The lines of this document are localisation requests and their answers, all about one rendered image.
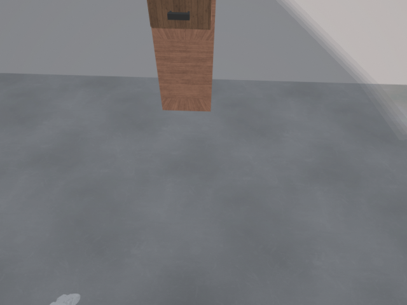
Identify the drawer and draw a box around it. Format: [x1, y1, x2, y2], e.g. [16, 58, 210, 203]
[147, 0, 212, 30]

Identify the handle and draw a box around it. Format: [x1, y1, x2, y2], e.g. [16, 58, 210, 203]
[167, 11, 190, 20]

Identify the cabinet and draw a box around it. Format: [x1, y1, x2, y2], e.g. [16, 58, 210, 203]
[151, 0, 216, 111]

